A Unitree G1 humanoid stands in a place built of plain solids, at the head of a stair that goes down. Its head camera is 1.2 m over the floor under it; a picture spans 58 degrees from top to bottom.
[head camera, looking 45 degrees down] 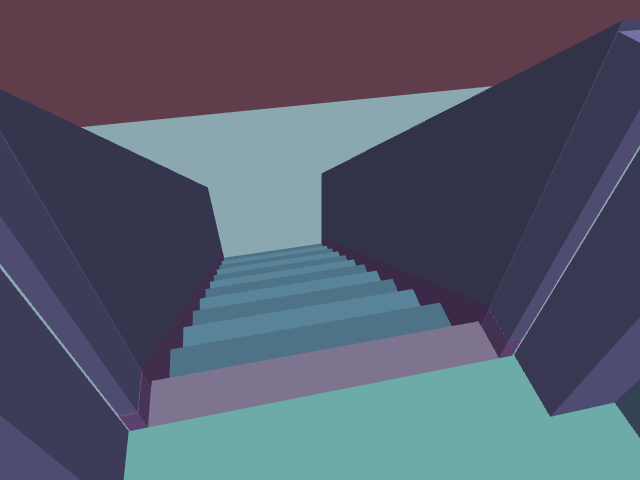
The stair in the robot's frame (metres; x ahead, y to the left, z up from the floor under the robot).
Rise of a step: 0.19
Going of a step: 0.23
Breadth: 1.05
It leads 12 degrees to the left of straight ahead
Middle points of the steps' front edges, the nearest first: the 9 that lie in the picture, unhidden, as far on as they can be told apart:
0.72 -0.01 0.00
0.94 0.03 -0.19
1.16 0.08 -0.38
1.38 0.12 -0.57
1.60 0.17 -0.77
1.82 0.22 -0.96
2.05 0.26 -1.15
2.27 0.31 -1.34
2.49 0.35 -1.53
